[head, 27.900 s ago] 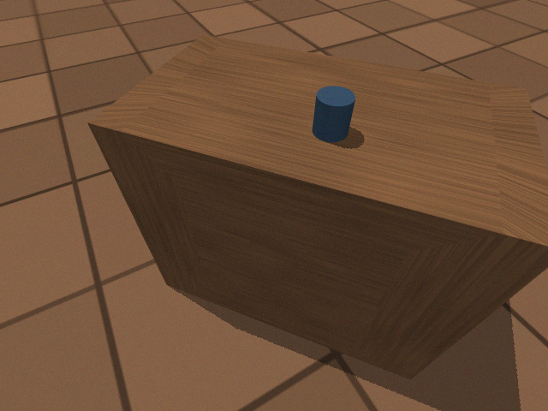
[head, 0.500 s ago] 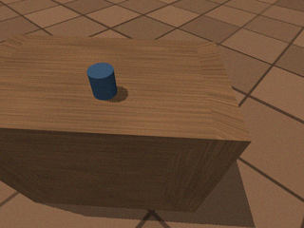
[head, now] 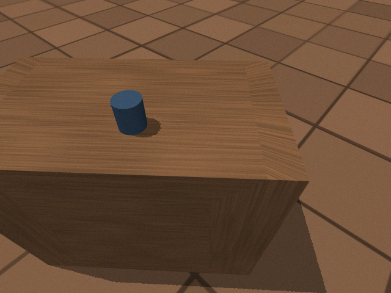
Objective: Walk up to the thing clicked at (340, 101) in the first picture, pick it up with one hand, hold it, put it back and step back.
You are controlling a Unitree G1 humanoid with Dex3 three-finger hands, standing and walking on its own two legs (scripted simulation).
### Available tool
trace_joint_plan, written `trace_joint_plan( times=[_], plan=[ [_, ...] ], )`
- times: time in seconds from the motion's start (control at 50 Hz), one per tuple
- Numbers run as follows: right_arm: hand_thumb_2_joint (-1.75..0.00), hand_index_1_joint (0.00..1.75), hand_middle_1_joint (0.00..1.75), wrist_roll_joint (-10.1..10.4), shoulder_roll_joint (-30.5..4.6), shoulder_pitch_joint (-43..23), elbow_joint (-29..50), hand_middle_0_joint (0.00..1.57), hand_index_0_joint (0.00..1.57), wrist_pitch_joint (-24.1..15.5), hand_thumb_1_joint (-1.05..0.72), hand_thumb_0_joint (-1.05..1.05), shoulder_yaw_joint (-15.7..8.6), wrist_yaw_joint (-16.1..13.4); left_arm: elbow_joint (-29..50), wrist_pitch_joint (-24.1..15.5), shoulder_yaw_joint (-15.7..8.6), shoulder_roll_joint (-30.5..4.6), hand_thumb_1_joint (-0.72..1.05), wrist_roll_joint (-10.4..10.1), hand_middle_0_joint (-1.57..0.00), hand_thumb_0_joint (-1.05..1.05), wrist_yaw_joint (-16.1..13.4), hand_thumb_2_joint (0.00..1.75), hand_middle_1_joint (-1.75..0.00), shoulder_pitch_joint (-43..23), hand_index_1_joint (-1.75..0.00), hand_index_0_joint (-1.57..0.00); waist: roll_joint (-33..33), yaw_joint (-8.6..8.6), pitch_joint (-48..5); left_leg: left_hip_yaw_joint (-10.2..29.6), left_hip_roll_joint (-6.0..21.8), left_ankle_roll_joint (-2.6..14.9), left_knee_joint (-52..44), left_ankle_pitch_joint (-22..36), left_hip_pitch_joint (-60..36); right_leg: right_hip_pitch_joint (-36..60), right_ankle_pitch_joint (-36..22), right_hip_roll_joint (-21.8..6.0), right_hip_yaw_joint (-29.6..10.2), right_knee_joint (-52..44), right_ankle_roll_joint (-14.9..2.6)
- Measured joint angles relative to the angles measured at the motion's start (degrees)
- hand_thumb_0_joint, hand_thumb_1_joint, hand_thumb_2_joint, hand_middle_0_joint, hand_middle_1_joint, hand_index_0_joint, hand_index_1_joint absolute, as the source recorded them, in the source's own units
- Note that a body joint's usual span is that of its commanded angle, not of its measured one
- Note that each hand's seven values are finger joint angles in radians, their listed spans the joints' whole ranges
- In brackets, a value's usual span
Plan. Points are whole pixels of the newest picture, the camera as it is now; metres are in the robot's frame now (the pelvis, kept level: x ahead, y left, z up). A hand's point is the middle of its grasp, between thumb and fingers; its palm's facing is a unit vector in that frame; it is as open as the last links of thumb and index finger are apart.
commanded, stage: stand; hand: left
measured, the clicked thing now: (129, 112) +0.55 +0.19 +0.07
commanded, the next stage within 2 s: step back in 1.58 s
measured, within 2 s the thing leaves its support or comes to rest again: neither
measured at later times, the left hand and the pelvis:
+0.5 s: hand out of the picture +0.07 +0.25 -0.16, palm faces -0.01 -0.94 -0.34, open 7.4 cm; pelvis +0.01 +0.00 +0.00, yaw -1 degrees
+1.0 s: hand out of the picture +0.09 +0.25 -0.15, palm faces -0.02 -0.94 -0.35, open 7.4 cm; pelvis +0.02 +0.00 +0.00, yaw -1 degrees
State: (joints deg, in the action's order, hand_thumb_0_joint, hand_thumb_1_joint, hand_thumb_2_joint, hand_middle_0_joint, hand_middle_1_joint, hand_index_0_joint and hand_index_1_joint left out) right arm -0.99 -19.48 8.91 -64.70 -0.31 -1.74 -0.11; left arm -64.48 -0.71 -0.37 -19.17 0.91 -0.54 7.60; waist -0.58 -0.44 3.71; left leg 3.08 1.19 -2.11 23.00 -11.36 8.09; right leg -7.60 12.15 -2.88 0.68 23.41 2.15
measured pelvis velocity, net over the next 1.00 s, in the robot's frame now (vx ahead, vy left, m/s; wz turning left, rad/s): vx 0.02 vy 0.00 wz -0.02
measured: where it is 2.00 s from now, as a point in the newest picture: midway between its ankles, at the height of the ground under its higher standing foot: outside the picture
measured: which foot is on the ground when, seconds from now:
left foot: down 0.00-1.00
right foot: down 0.00-1.00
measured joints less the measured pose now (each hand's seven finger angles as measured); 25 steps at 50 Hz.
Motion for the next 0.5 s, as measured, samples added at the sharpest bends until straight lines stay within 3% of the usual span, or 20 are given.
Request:
trace_joint_plan(
  times=[0.5],
  plan=[
    [-0.90, 0.30, 0.30, 0.3, -0.1, -1.6, -0.8, 0.20, 0.20, -0.3, -0.90, 0.00, 0.9, 0.0, -1.4, 0.2, -0.2, 0.0, 0.90, -0.4, -0.21, 0.01, 0.3, 0.90, -0.30, -1.1, -0.30, -0.20, 0.0, -0.01, 0.4, -0.5, 0.4, -0.03, -2.3, 0.4, -0.9, 0.9, -0.8, 0.3, -0.4, -2.7, 0.01]
  ],
)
